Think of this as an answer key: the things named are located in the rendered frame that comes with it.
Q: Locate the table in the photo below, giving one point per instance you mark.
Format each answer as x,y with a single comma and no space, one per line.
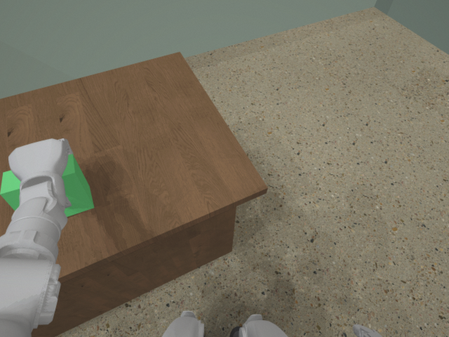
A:
165,172

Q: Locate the sponge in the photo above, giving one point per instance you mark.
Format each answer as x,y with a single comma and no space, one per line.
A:
77,188

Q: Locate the robot left hand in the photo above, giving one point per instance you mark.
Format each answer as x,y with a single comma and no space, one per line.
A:
47,155

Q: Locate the left robot upper arm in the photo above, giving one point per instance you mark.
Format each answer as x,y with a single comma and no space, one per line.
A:
29,290

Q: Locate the left robot thigh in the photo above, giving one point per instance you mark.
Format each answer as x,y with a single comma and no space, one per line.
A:
185,327

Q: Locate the left robot forearm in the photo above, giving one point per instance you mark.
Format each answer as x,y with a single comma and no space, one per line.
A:
36,224

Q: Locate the right robot shin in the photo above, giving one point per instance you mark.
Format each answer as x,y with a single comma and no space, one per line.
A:
253,318

